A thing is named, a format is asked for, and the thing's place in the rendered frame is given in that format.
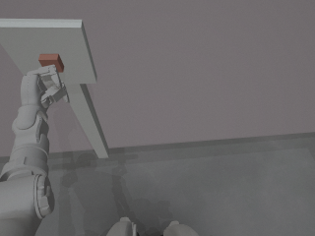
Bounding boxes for left robot forearm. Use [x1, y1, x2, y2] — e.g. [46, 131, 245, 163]
[0, 105, 50, 182]

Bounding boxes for left robot upper arm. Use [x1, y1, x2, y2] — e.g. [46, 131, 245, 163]
[0, 174, 55, 236]

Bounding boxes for button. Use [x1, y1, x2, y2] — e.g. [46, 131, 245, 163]
[38, 53, 64, 73]

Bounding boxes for robot left hand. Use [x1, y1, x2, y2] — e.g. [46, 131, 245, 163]
[20, 64, 70, 112]

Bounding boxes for left robot shin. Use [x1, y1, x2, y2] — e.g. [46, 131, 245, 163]
[120, 217, 131, 222]

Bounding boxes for panel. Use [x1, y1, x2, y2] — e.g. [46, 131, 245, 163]
[0, 18, 109, 158]

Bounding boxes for robot right thigh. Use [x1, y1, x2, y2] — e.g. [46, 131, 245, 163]
[163, 224, 199, 236]

